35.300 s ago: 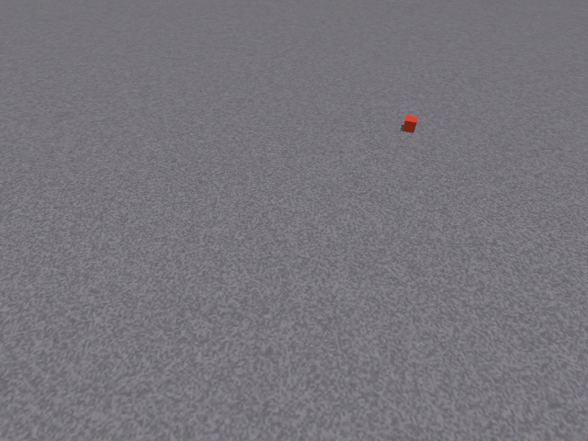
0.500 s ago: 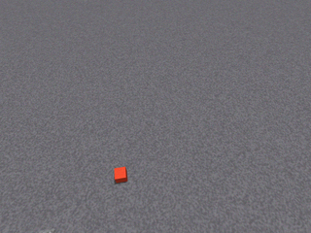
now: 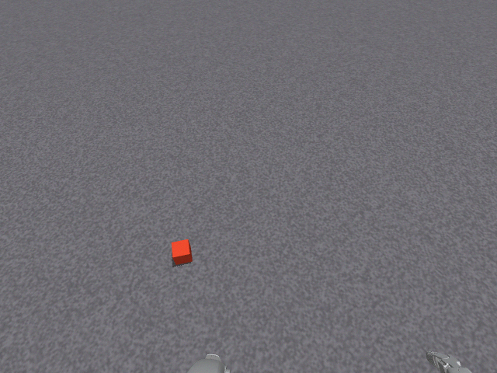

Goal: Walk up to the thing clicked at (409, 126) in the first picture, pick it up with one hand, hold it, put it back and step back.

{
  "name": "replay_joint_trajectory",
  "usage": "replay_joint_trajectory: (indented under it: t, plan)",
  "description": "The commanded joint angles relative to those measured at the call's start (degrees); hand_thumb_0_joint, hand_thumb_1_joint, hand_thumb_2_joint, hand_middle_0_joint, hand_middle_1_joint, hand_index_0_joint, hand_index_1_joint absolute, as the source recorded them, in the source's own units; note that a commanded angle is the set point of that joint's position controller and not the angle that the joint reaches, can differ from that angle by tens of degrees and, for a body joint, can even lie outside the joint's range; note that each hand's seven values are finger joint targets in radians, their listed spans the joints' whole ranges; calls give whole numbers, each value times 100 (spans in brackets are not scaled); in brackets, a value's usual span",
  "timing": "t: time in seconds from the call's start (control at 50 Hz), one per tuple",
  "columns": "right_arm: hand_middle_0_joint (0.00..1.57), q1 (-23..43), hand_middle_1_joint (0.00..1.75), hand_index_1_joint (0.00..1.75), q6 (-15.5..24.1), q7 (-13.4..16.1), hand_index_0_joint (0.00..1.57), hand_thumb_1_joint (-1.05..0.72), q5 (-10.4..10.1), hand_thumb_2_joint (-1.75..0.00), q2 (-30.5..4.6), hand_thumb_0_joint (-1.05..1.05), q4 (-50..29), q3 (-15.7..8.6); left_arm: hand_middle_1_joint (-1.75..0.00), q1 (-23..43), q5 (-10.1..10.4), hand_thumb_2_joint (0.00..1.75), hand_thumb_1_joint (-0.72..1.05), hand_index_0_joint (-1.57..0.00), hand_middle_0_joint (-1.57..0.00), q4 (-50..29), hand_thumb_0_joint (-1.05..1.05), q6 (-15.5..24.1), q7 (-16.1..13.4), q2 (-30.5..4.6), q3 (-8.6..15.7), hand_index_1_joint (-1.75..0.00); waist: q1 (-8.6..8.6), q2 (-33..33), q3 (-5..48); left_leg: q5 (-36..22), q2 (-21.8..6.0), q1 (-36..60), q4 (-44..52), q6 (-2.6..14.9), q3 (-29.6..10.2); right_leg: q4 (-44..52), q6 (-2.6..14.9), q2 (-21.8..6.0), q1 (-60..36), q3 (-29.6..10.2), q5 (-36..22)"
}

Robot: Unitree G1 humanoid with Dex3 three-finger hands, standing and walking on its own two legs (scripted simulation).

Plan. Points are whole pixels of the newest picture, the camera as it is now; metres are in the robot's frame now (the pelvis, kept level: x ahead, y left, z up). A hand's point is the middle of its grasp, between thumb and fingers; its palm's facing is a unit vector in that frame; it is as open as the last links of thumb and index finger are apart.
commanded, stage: step back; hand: left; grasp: from above
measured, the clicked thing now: (182, 252) +0.68 +0.32 -0.72
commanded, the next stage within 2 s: stand in 1.80 s
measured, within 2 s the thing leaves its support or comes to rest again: neither
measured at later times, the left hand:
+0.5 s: hand out of the picture -0.07 +0.27 -0.14, palm faces +0.04 -0.92 -0.38, open 7.4 cm
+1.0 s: hand out of the picture -0.27 +0.26 -0.13, palm faces +0.12 -0.91 -0.40, open 7.4 cm
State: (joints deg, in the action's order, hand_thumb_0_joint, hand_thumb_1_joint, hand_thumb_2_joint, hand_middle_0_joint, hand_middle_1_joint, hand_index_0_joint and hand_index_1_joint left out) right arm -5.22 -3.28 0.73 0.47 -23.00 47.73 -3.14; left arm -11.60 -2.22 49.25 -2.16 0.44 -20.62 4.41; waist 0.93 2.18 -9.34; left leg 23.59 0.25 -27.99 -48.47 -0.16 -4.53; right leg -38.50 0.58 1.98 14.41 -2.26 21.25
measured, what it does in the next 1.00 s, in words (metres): walks backwards: left foot, then right foot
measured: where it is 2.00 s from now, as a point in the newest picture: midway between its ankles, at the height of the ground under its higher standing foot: outside the picture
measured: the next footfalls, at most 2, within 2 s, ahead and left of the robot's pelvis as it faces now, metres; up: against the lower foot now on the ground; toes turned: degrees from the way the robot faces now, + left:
left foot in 0.24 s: -0.06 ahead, +0.12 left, +0.00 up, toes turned +2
right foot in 0.58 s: -0.22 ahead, -0.15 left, +0.00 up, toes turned +5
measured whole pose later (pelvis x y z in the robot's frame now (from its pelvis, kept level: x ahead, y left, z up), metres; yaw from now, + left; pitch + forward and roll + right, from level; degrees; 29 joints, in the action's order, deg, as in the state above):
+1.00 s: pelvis -0.30 -0.03 +0.01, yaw +7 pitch -3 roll +1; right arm -14.5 -0.3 -1.0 2.3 -20.7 56.6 -3.0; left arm -12.9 -1.9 53.8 -1.8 0.9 -23.1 4.1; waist 0.9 -1.5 -3.6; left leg 18.6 2.3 -11.8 -32.8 2.1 -1.1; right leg -44.6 0.6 -1.6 20.1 -0.3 25.6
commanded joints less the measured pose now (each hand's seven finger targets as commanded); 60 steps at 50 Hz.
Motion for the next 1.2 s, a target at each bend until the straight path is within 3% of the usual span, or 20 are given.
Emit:
replay_joint_trajectory:
  t: [0.0,0.14,0.2,0.24,0.26,0.34,0.46,0.54,0.58,0.6,0.66,0.78,0.86,0.88,0.92,0.98,1.1,1.12,1.16,1.18]
  plan:
    - [20,-394,30,30,130,91,20,-90,-78,-90,-1104,0,-280,-330,-30,907,9,90,90,-20,-20,-826,0,187,-202,-1615,415,-30,-255,-736,501,355,667,213,-2165,1,-562,1558,1194,-1654,967,-1302,-2028]
    - [20,-500,30,30,234,89,20,-90,47,-90,-901,0,-297,-225,-30,293,-20,90,90,-20,-20,-797,0,63,-259,-1474,378,-30,178,-1365,1053,588,206,303,642,-59,177,800,1033,-1606,-945,-1057,-2834]
    - [20,-1005,30,30,267,76,20,-90,113,-90,-953,0,-40,-314,-30,396,84,90,90,-20,-20,-869,0,-49,-208,-1456,272,-30,-63,-1021,1181,-1105,146,1520,2491,120,382,196,645,-1320,-253,-793,-2354]
    - [20,-640,30,30,254,13,20,-90,148,-90,-1991,0,-195,-498,-30,574,167,90,90,-20,-20,-1003,0,-35,-211,-1199,190,-30,-112,1149,1119,-2072,-1963,1442,2948,1268,-2359,-1298,27,121,1156,321,879]
    - [20,-605,30,30,292,8,20,-90,174,-90,-2111,0,-254,-537,-30,926,100,90,90,-20,-20,-957,0,-44,-268,-1384,348,-30,-392,1103,997,-2352,-2392,750,3138,1857,-3050,-2560,-28,137,902,-456,1648]
    - [20,20,30,30,325,132,20,-90,169,-90,-1370,0,-302,-298,-30,160,225,90,90,-20,-20,-505,0,-92,-226,-1307,314,-30,172,421,880,-3068,-1442,904,2465,1294,-998,-3619,39,313,1048,-744,794]
    - [20,-508,30,30,198,85,20,-90,191,-90,-1358,0,-279,-342,-30,298,112,90,90,-20,-20,-541,0,10,-165,-1150,239,-30,-260,758,1191,-2986,-1428,2160,2205,1391,-1009,-993,-204,-9,886,-89,958]
    - [20,-99,30,30,53,31,20,-90,81,-90,-1405,0,-347,-307,-30,-612,52,90,90,-20,-20,-68,0,93,-150,-1120,250,-30,154,851,1610,-2329,-1202,1436,1749,819,-710,1517,112,-62,-582,248,-552]
    - [20,20,30,30,107,70,20,-90,20,-90,-840,0,-557,-154,-30,-347,-31,90,90,-20,-20,-253,0,111,-120,-2078,537,-30,223,-1498,1061,395,434,-610,299,94,-47,1998,860,-1777,-588,-2258,-333]
    - [20,189,30,30,74,162,20,-90,63,-90,-996,0,-505,-268,-30,-2,-55,90,90,-20,-20,-420,0,110,-139,-2381,569,-30,390,-1739,726,1174,348,-182,-1088,-79,-337,2309,1675,-2754,868,-3077,-385]
    - [20,-381,30,30,95,116,20,-90,-14,-90,-1047,0,-146,-253,-30,868,-25,90,90,-20,-20,-570,0,195,-206,-1592,340,-30,-245,-650,602,207,641,10,-1908,-40,-617,1527,995,-1603,731,-1088,-1706]
    - [20,-164,30,30,248,-23,20,-90,150,-90,-1037,0,-97,-255,-30,60,-121,90,90,-20,-20,-381,0,269,-152,-1638,432,-30,406,-1155,697,597,202,-179,131,-143,52,1783,1020,-1592,-651,-1390,1347]
    - [20,-857,30,30,417,-74,20,-90,113,-90,-864,0,388,-294,-30,242,-40,90,90,-20,-20,-285,0,200,-49,-1658,321,-30,-4,-1115,758,-156,243,1893,2743,123,662,1510,724,-1382,261,-864,1187]
    - [20,-1083,30,30,452,-46,20,-90,175,-90,-1022,0,520,-377,-30,103,-33,90,90,-20,-20,-263,0,184,-39,-1401,195,-30,-140,-552,846,-251,31,2633,2845,238,134,922,511,-1164,951,-590,1119]
    - [20,-699,30,30,493,-49,20,-90,204,-90,-1820,0,367,-459,-30,633,90,90,90,-20,-20,-242,0,215,-46,-1379,224,-30,-338,754,454,2903,-2065,1236,3913,1398,-2984,-797,-40,-436,1584,105,1164]
    - [20,-143,30,30,626,-32,20,-90,232,-90,-1210,0,291,-261,-30,348,145,90,90,-20,-20,-30,0,296,52,-1238,190,-30,19,276,270,1110,-1320,1375,3495,973,-1548,-789,50,-496,1150,-134,344]
    - [20,-194,30,30,445,-123,20,-90,171,-90,-1194,0,320,-313,-30,-35,57,90,90,-20,-20,377,0,422,38,-1127,195,-30,61,666,453,1187,-974,689,2893,665,-678,1166,100,-61,-527,491,-186]
    - [20,-216,30,30,411,-118,20,-90,144,-90,-1014,0,308,-252,-30,-219,24,90,90,-20,-20,478,0,463,-5,-1162,213,-30,155,374,568,822,-803,508,2354,532,-442,1616,133,-94,-1064,329,-315]
    - [20,-144,30,30,398,-75,20,-90,113,-90,-691,0,236,-171,-30,-459,-21,90,90,-20,-20,547,0,531,-63,-1890,363,-30,320,-1187,559,950,183,-362,409,125,222,2630,861,-1769,-920,-2512,2038]
    - [20,-263,30,30,403,-53,20,-90,148,-90,-918,0,313,-250,-30,-108,-31,90,90,-20,-20,371,0,552,-59,-2003,395,-30,210,-967,269,911,-26,-283,-197,62,-50,2780,1285,-2344,-415,-2975,2311]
